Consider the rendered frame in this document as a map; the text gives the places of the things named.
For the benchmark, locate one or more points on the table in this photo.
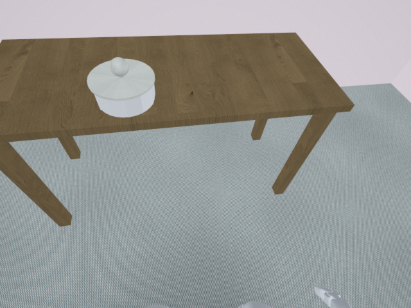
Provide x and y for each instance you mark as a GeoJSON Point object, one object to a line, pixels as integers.
{"type": "Point", "coordinates": [199, 79]}

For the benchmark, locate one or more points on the knob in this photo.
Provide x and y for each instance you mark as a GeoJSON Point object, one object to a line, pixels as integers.
{"type": "Point", "coordinates": [119, 66]}

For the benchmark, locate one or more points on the right robot hand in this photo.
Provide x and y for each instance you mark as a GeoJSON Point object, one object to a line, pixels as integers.
{"type": "Point", "coordinates": [331, 297]}

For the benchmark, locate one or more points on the lid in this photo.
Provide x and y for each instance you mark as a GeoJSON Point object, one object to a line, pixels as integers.
{"type": "Point", "coordinates": [138, 81]}

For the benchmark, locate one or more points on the pot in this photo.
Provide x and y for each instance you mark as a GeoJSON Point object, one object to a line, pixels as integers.
{"type": "Point", "coordinates": [127, 108]}

